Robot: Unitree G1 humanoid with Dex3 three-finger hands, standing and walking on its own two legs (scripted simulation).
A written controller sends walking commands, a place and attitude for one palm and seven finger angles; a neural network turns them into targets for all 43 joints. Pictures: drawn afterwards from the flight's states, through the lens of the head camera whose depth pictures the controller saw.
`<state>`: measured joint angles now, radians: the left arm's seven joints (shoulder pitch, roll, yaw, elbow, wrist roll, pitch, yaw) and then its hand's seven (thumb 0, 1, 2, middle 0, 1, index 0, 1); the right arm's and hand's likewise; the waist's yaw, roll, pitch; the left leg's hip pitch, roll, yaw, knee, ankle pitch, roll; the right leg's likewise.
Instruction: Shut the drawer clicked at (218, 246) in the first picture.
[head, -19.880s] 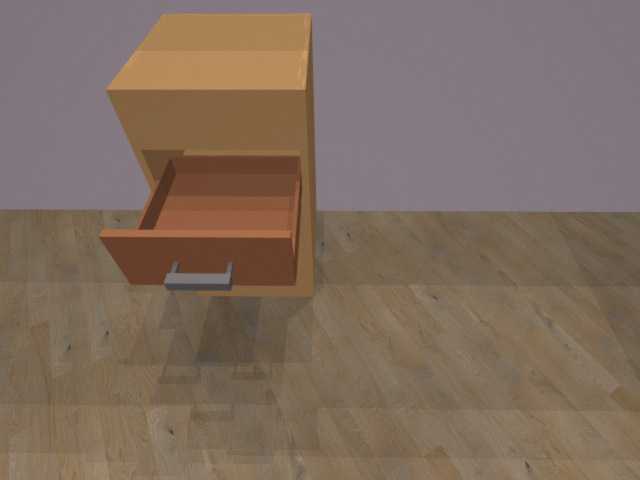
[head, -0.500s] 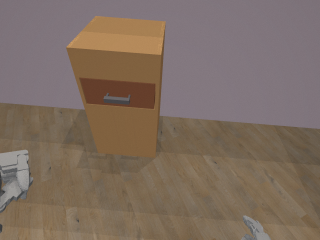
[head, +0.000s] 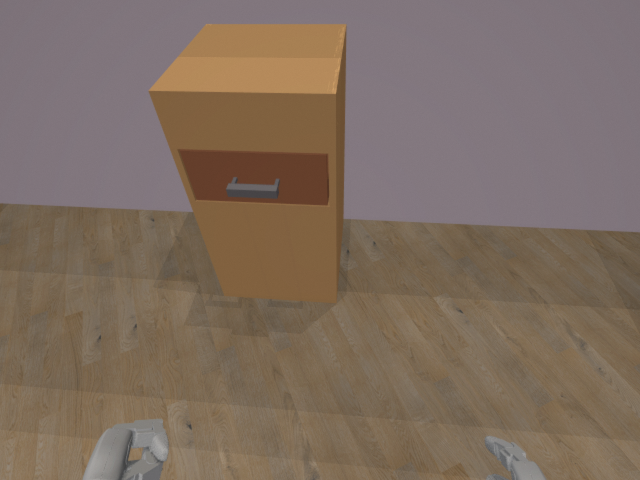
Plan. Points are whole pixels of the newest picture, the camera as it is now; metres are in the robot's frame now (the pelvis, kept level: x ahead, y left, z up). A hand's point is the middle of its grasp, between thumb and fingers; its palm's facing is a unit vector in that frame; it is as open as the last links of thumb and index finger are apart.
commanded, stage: let the arm hang, fingers relaxed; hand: left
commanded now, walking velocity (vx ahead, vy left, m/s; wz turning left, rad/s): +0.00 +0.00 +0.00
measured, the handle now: (254, 185) +0.86 +0.23 -0.18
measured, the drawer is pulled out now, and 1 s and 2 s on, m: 0.00 0.00 0.00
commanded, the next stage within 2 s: look to check the result in 0.92 s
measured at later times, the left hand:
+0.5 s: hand out of the picture -0.07 +0.19 -0.16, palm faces +0.01 -0.97 -0.25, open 6.4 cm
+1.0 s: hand out of the picture -0.01 +0.15 -0.16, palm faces +0.01 -0.98 -0.19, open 7.4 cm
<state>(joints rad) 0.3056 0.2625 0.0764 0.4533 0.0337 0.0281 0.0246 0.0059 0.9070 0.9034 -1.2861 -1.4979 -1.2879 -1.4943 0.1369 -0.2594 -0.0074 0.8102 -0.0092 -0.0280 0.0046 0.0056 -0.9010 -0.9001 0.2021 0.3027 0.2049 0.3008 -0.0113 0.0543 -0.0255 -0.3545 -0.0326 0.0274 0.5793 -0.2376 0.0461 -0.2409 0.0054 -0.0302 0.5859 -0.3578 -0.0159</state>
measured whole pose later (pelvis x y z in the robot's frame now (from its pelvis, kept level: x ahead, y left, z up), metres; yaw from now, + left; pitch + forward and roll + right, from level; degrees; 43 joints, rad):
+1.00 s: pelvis -0.01 -0.02 +0.01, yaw -1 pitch -2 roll +0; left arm 0.29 0.13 0.00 1.12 0.01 -0.01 0.04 0.00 0.91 0.90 -0.20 -0.30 -0.20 -0.30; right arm 0.29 -0.13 -0.02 1.14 -0.01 0.01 -0.03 0.00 -0.91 -0.90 0.20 0.30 0.20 0.30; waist -0.02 0.02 0.04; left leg -0.23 0.00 0.02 0.40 -0.14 0.01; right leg -0.13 0.04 -0.03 0.41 -0.25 -0.05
